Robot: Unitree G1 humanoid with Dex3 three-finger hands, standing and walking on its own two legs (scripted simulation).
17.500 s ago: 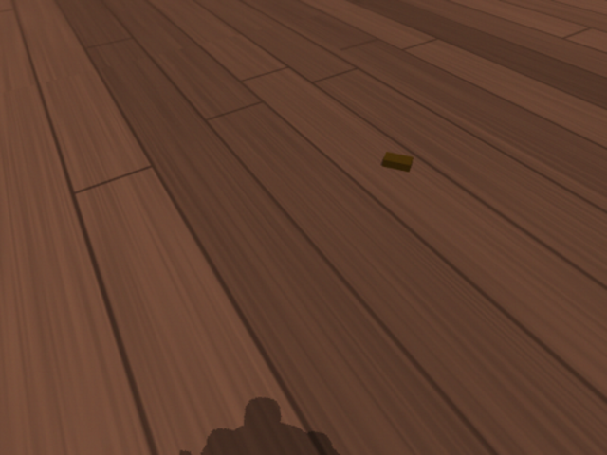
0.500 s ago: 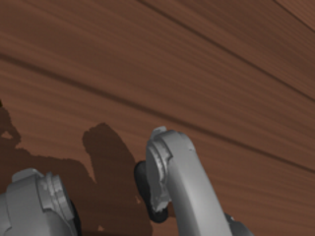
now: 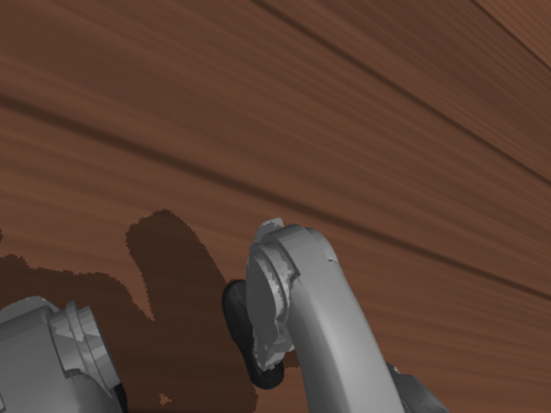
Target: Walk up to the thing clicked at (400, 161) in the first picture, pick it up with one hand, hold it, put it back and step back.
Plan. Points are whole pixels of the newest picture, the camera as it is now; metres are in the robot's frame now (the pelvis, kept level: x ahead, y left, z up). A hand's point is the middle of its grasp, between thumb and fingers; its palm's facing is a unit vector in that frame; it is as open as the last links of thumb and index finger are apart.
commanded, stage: rest palm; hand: left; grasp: from above
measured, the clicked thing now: out of the picture +0.48 +0.35 -0.29
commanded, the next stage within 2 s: close in 1.04 s
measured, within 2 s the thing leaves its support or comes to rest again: neither
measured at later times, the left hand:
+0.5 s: hand out of the picture +0.46 +0.34 -0.25, palm faces -0.44 -0.13 -0.89, open 14.1 cm
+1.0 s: hand out of the picture +0.46 +0.34 -0.26, palm faces -0.45 -0.14 -0.88, open 13.8 cm
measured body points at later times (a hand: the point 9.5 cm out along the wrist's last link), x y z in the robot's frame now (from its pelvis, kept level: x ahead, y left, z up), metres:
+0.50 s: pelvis +0.00 +0.00 +0.00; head +0.29 +0.14 +0.31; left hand +0.48 +0.34 -0.20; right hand +0.05 -0.25 -0.05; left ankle +0.06 +0.13 -0.27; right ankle +0.11 -0.12 -0.27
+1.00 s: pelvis +0.00 +0.00 +0.00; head +0.29 +0.13 +0.31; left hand +0.48 +0.34 -0.21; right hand +0.05 -0.25 -0.05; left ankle +0.06 +0.13 -0.27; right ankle +0.11 -0.12 -0.27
